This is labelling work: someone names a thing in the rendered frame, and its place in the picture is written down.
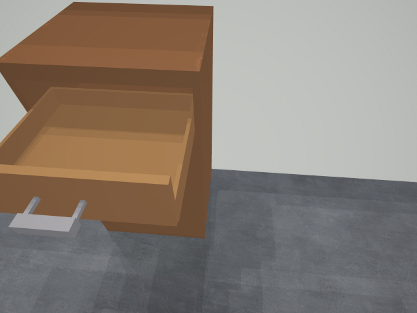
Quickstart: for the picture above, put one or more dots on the cabinet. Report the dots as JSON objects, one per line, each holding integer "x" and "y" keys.
{"x": 129, "y": 47}

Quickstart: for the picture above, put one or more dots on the drawer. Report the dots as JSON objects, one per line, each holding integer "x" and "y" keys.
{"x": 126, "y": 153}

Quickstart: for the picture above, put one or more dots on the handle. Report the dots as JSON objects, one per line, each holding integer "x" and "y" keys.
{"x": 55, "y": 226}

